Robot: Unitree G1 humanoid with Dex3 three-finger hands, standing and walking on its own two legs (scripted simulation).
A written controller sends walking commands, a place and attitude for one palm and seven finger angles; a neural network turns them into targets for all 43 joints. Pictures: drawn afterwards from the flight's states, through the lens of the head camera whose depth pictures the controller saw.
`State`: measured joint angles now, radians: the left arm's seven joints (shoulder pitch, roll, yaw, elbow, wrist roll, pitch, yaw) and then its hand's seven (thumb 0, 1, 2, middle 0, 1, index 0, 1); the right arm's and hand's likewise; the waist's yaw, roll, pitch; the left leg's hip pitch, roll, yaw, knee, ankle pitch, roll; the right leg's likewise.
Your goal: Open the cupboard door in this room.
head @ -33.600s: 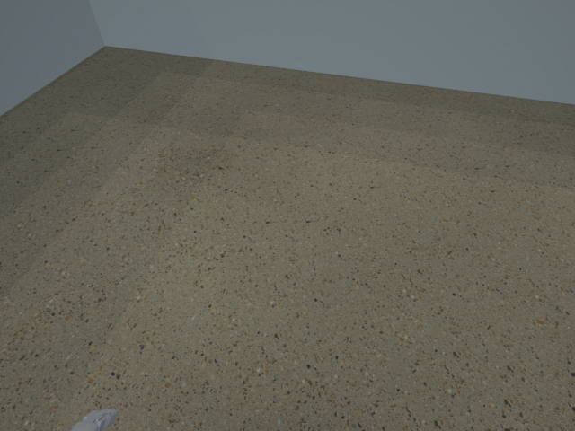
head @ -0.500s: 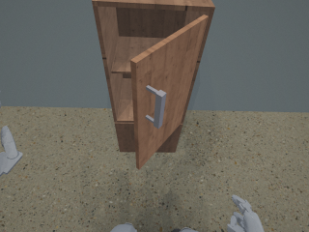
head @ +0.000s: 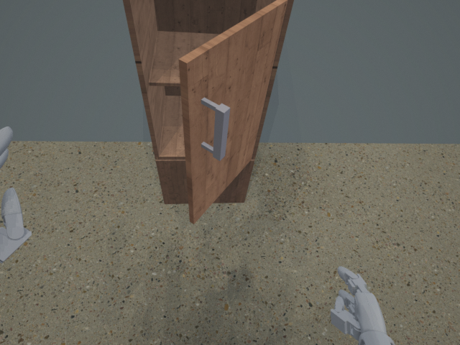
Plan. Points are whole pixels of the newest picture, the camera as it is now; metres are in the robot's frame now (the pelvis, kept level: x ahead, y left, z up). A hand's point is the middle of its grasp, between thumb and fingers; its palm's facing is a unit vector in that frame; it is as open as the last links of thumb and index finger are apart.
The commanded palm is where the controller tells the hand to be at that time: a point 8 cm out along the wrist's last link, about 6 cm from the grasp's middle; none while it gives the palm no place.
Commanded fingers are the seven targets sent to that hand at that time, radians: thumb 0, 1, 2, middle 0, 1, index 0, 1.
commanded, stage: stop stepping back and stand still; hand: left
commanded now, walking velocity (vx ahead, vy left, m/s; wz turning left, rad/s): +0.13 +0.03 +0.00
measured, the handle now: (213, 130) +0.53 +0.06 +0.04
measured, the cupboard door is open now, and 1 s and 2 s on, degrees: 51 51 51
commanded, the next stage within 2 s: let the arm hang, fingers relaxed in 0.60 s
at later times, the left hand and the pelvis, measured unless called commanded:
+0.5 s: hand out of the picture +0.13 +0.26 +0.16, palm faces +0.45 -0.80 -0.39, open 7.4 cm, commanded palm +0.06 +0.30 +0.18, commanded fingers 0.00 0.90 0.90 -0.20 -0.30 -0.20 -0.30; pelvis -0.07 +0.00 +0.00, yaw +1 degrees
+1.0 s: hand out of the picture +0.01 +0.17 -0.16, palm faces +0.11 -0.98 -0.15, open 7.1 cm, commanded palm none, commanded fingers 0.00 0.90 0.90 -0.20 -0.30 -0.20 -0.30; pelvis -0.07 +0.00 -0.01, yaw +3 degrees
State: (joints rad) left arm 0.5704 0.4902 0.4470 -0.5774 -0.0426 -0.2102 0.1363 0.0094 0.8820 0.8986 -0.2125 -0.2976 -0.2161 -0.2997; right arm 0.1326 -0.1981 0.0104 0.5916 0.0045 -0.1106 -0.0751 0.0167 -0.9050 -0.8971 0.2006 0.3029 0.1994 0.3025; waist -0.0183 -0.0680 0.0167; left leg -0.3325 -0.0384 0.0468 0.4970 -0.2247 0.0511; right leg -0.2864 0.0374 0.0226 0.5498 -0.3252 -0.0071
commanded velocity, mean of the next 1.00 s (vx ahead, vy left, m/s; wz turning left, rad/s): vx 0.09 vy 0.00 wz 0.00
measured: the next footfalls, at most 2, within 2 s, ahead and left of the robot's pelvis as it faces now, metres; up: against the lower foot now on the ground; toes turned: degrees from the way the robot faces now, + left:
left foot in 0.46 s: -0.04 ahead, +0.13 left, +0.00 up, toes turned +6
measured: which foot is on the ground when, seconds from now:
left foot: down 0.00-0.24, up 0.26-0.44, down 0.46-1.00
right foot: down 0.00-1.00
